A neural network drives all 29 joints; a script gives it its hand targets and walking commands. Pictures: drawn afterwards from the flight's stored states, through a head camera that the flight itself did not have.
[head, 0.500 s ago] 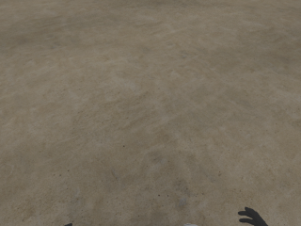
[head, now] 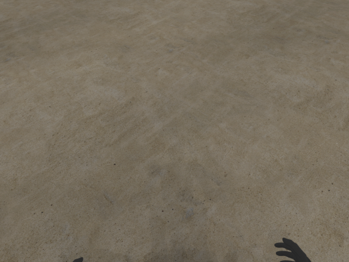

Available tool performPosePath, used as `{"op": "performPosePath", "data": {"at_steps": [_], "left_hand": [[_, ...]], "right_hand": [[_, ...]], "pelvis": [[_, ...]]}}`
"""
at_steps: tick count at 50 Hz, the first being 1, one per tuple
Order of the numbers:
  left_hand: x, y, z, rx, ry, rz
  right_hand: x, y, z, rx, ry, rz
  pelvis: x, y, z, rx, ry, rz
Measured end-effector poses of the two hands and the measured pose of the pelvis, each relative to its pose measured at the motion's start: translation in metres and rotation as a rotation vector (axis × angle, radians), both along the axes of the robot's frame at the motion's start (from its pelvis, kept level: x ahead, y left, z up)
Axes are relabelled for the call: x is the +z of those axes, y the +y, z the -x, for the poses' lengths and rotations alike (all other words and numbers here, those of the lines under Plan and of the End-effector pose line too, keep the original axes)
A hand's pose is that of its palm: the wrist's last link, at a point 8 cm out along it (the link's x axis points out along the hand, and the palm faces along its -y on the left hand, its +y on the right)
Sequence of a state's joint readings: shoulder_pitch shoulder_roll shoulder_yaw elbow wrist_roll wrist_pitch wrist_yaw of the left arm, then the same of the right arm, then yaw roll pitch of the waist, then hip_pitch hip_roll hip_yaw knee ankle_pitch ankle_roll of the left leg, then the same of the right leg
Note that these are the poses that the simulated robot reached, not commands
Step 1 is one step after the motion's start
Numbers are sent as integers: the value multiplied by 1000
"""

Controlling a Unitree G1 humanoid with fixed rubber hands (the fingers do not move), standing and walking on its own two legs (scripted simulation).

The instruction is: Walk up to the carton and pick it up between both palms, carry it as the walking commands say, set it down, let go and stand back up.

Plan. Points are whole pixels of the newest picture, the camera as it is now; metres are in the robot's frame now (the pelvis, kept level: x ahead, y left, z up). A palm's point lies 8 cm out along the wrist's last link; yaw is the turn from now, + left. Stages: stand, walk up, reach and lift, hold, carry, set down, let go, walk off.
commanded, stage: walk up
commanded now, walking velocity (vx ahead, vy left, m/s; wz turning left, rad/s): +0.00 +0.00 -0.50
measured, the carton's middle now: out of the picture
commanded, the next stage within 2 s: none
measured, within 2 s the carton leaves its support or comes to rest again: neither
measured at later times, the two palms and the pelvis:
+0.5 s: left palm out of the picture +0.12 +0.17 -0.09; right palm out of the picture +0.00 -0.34 -0.11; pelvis -0.05 -0.06 +0.00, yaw -15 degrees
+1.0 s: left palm out of the picture +0.12 +0.10 -0.10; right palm out of the picture -0.16 -0.35 -0.10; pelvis -0.12 -0.07 +0.00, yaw -33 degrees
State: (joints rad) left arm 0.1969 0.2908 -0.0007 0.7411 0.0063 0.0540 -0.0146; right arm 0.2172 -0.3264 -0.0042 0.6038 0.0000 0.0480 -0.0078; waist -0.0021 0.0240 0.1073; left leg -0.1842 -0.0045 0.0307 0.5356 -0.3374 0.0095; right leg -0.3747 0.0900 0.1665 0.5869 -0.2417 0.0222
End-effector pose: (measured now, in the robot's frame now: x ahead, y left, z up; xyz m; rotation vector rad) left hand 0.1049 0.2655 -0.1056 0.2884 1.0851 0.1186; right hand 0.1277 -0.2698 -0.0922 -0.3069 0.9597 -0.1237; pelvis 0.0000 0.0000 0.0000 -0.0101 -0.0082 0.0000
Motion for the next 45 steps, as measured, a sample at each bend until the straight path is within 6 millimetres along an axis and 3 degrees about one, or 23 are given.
{"op": "performPosePath", "data": {"at_steps": [8, 13, 17, 20, 25, 31, 37, 41, 45], "left_hand": [[-1, -23, -22, -127, -4, 44], [5, -51, -40, -207, -26, 25], [8, -78, -51, -256, -56, -14], [12, -89, -42, -271, -41, -36], [15, -93, -17, -266, 5, -58], [3, -99, -8, -302, -4, -16], [-8, -102, -6, -372, 1, 30], [-3, -117, -10, -446, 3, 52], [1, -136, -13, -511, -9, 47]], "right_hand": [[12, -18, 54, -126, 6, 24], [0, -35, 89, -213, 18, -11], [-22, -56, 112, -263, 33, -53], [-29, -65, 122, -274, 58, -75], [-21, -73, 130, -273, 44, -73], [-7, -76, 144, -307, -10, -31], [5, -64, 187, -385, -17, 9], [15, -64, 217, -451, -24, 21], [11, -68, 244, -512, -42, 8]], "pelvis": [[5, -4, 9, -121, -10, 26], [2, -22, 14, -196, -20, 0], [-8, -45, 18, -240, -8, -45], [-7, -54, 29, -257, 3, -53], [1, -60, 49, -266, 5, -55], [-1, -54, 67, -305, -11, -30], [-1, -39, 82, -377, -7, 11], [6, -39, 91, -445, -9, 19], [4, -45, 101, -507, -19, 7]]}}
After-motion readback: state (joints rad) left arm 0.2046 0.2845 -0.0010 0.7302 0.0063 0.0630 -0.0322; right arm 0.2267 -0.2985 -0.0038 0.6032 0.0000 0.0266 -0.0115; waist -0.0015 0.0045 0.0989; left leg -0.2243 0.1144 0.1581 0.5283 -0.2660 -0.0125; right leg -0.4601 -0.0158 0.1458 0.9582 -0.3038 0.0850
